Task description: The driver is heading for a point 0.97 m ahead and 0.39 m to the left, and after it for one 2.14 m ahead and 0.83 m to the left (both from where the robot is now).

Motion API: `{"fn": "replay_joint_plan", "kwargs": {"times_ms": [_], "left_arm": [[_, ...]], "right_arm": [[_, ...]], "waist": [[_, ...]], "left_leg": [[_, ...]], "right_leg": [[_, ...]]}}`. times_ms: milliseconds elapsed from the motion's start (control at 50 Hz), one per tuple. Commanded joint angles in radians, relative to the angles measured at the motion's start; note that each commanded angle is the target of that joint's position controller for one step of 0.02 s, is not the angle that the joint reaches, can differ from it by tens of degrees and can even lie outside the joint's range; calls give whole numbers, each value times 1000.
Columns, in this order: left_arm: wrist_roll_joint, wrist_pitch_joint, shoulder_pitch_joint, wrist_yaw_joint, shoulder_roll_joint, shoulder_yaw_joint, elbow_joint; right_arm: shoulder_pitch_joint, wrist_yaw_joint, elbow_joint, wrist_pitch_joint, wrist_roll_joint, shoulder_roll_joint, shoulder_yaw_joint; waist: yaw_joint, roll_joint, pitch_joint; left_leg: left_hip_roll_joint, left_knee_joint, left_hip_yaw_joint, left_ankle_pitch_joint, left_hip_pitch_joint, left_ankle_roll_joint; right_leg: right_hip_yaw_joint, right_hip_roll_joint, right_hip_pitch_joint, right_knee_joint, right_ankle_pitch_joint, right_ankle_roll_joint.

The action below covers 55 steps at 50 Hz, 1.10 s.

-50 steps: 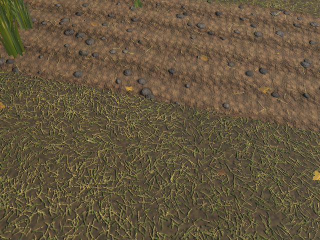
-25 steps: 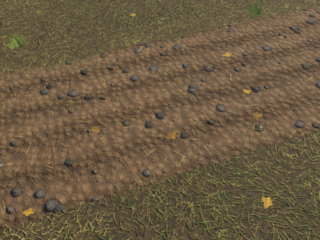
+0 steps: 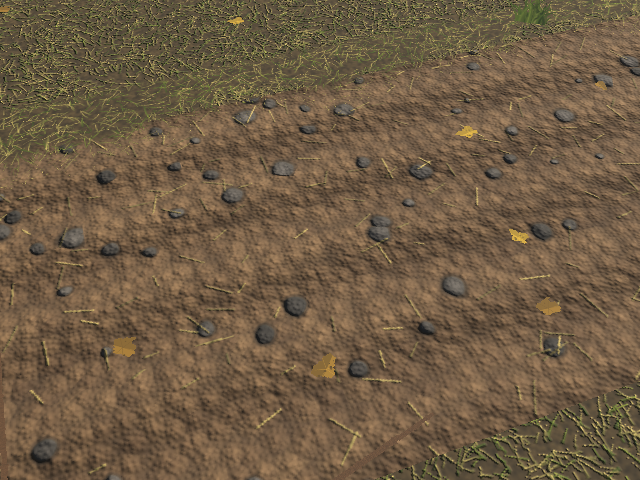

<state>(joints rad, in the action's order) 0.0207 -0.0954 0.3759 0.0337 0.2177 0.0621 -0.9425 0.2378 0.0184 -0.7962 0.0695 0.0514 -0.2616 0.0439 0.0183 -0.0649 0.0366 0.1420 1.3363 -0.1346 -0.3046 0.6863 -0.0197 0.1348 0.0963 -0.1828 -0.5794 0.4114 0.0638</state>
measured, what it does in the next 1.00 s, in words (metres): walks ahead, turning left: left foot, then right foot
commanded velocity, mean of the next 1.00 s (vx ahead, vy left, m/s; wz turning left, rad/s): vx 1.00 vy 0.00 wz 0.83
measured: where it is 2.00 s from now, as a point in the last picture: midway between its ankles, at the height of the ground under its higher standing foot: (59, 121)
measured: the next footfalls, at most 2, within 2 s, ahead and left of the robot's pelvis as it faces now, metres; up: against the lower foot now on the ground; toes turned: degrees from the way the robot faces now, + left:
left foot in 0.22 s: +0.43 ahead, +0.11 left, +0.00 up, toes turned +11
right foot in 0.64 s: +0.88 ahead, +0.10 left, +0.00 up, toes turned +43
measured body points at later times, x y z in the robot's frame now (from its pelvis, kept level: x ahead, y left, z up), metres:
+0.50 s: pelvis +0.48 +0.09 +0.02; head +0.49 +0.11 +0.47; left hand +0.67 +0.40 +0.00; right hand +0.57 -0.15 -0.10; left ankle +0.39 +0.11 -0.72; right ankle +0.75 -0.03 -0.65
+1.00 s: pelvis +0.87 +0.26 +0.00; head +0.87 +0.30 +0.45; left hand +0.61 +0.38 -0.13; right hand +1.21 +0.35 -0.03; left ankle +0.89 +0.51 -0.65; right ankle +0.86 +0.07 -0.72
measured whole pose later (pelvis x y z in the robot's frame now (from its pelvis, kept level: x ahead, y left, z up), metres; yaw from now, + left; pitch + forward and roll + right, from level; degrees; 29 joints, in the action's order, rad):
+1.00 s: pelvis +0.87 +0.26 +0.00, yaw +53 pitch +0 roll -4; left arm 0.00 -0.10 0.49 0.01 0.30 0.07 -0.89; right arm 0.02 -0.04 -0.54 0.04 0.03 -0.30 0.04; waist 0.13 -0.04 0.04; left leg 0.10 0.96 -0.04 -0.04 0.84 0.07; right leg 0.18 0.05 0.16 -0.23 0.39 -0.01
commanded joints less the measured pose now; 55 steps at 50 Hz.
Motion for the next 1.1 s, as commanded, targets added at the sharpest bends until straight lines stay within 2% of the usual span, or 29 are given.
{"fn": "replay_joint_plan", "kwargs": {"times_ms": [20, 100, 140, 180, 200, 220, 240, 260, 280, 300, 320, 380, 440, 480, 560, 600, 620, 640, 660, 680, 700, 740, 780, 820, 900, 940, 1000, 1060, 1100], "left_arm": [[-5, -46, -177, -25, 101, 7, 95], [-9, -34, -116, -63, 156, 16, 85], [-7, -16, -67, -75, 209, 23, 85], [2, 15, -123, -87, 285, 42, 115], [-8, 21, -215, -79, 300, 47, 152], [-32, 7, -316, -56, 265, 41, 173], [-19, -33, -290, -21, 42, -14, 226], [-57, -74, -104, 0, 8, -41, 301], [-67, -95, -211, 7, 122, -28, 308], [-72, -96, -301, 0, 146, -13, 319], [-49, -87, -291, -12, 125, -17, 306], [-15, -51, -274, -35, 151, -5, 290], [5, -38, -475, -44, 93, -23, 371], [-3, -35, -543, -37, 47, -30, 416], [-52, -49, -573, -34, 123, 12, 463], [-65, -65, -489, -39, 189, 45, 456], [-69, -68, -319, -44, 221, 67, 426], [-72, -55, -31, -55, 244, 76, 377], [-19, -51, 60, -42, 315, 74, 352], [-17, -49, 17, -22, 272, 69, 346], [-23, -35, -59, -30, 169, 52, 370], [-5, -16, -85, -33, 164, 44, 322], [1, -24, -106, -28, 122, 28, 275], [-24, -27, -108, -18, 79, 16, 233], [-14, -29, -138, -28, 152, 26, 207], [-8, -37, -54, -24, 160, 18, 173], [-36, -23, 82, -22, 210, 13, 109], [-41, -6, 112, -28, 278, 9, 76], [-29, 9, 84, -38, 318, 6, 51]], "right_arm": [[-6, -11, 75, -9, -18, -25, -4], [-153, -58, 117, 7, -21, -26, -10], [-144, -82, 130, 14, -14, -58, 11], [78, -92, 91, -8, 6, -159, 61], [318, -85, 25, -36, 0, -233, 98], [518, -67, -44, -63, -1, -255, 112], [462, -73, -69, -63, -33, -202, 78], [316, -75, 15, -19, -72, -167, 46], [271, -74, 57, 3, -63, -127, 52], [216, -80, 61, 28, -58, -122, 49], [132, -83, 80, 47, -52, -134, 50], [58, -51, 108, 50, -25, -140, 46], [115, -16, 89, 40, -8, -117, 37], [140, -9, 77, 23, -9, -128, 44], [185, -4, 56, 12, 2, -116, 54], [160, 3, 62, 5, -2, -124, 66], [121, -2, 81, -1, -18, -132, 68], [58, -11, 125, -6, -55, -91, 48], [259, -17, 160, -5, -24, 58, 7], [272, -8, 165, -9, 37, -26, -4], [152, -3, 163, -16, 20, -101, 10], [-13, -12, 198, -12, -37, -119, 22], [-26, -28, 224, -23, -12, -83, 23], [-41, -36, 250, -43, 7, -49, 13], [-103, -52, 287, -41, -7, -61, 3], [-187, -56, 303, -27, -17, -44, -9], [-346, -81, 359, 3, -20, -36, -20], [-371, -94, 379, 24, -28, -79, 1], [-78, -67, 324, 10, -23, -185, 54]], "waist": [[-57, 125, 99], [-5, 25, 105], [-31, 72, 28], [-184, 188, -98], [-316, 200, -184], [-421, 74, -183], [-261, -342, -71], [-67, -415, -261], [-121, -165, -197], [-74, 74, -44], [-8, 159, -12], [45, 133, 18], [-34, 100, 78], [-82, 43, 65], [-109, -30, 18], [-45, -54, -38], [57, -66, -151], [191, -66, -345], [62, 385, -526], [61, 551, -478], [104, 393, -295], [88, 91, -112], [35, 109, -46], [9, 129, -12], [-18, 93, 73], [18, 37, 108], [50, 15, 164], [-7, 127, 88], [-204, 239, -99]], "left_leg": [[92, -162, -15, 153, 46, -3], [-14, -508, 163, 449, 9, 83], [-131, -586, 277, 482, -156, 115], [-217, -524, 317, 349, -427, 149], [-224, -485, 280, 270, -706, 188], [-168, -594, 178, 328, -945, 236], [-153, -652, -49, 378, -961, 292], [49, -894, -649, -146, -1079, 492], [83, -1098, -786, -397, -985, 449], [66, -1147, -751, -420, -783, 392], [48, -1122, -709, -332, -635, 384], [-73, -1110, -456, -1, -422, 359], [-162, -1119, -287, 198, -290, 308], [-200, -1105, -243, 182, -226, 250], [-165, -1012, -336, 116, -379, 206], [-147, -864, -350, 356, -494, 175], [-169, -680, -313, 517, -503, 144], [-175, -368, -259, 452, -346, 120], [-299, -21, -161, -290, -20, 81], [-179, 135, -86, -212, 155, 81], [-136, 162, -36, -109, 209, 78], [-78, 88, 12, -28, 136, 82], [-14, 31, 6, -3, 87, 92], [27, 7, 16, -11, 127, 97], [35, -113, 40, 188, 168, 64], [-12, -270, 61, 293, 117, 76], [-82, -545, 140, 323, 64, 113], [-169, -663, 243, 237, -136, 137], [-195, -720, 204, 193, -527, 177]], "right_leg": [[-201, -363, -147, 404, -552, 127], [48, -256, 60, 426, -726, 24], [80, -259, 171, 334, -1124, -15], [80, -293, 201, 58, -1515, -31], [54, -296, 89, -213, -1563, -20], [60, -184, -111, -658, -1037, -42], [-36, 40, -420, -1092, 140, -63], [-280, 38, -668, -1170, 209, -24], [-303, -9, -664, -1044, 103, 35], [-291, -44, -637, -888, 10, 53], [-310, -83, -555, -792, -39, 40], [-301, -133, -401, -561, -76, -48], [-211, -104, -313, -223, -272, -110], [-176, -63, -195, -44, -463, -121], [-242, -44, -113, 119, -514, -134], [-237, -45, -41, 147, -443, -106], [-228, -72, 131, 116, -420, -79], [-324, -205, 475, -26, -261, -38], [-887, -483, 807, 144, 132, 130], [-1163, -544, 768, 271, 513, 170], [-982, -473, 616, 298, 484, 128], [-661, -387, 337, 301, 47, 77], [-493, -345, 200, 330, -124, 71], [-380, -338, 156, 353, -204, 65], [-177, -324, 64, 429, -385, 59], [-116, -294, 36, 461, -456, 58], [-104, -326, 128, 519, -601, 77], [-93, -361, 249, 397, -1207, 95], [-99, -367, 216, 57, -1464, 72]]}}
Keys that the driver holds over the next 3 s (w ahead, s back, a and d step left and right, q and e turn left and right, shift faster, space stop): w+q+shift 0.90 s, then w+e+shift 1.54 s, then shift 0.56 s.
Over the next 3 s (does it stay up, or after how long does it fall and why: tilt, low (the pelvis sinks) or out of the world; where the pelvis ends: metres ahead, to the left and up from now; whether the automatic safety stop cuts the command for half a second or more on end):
stays up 2.26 0.81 0.00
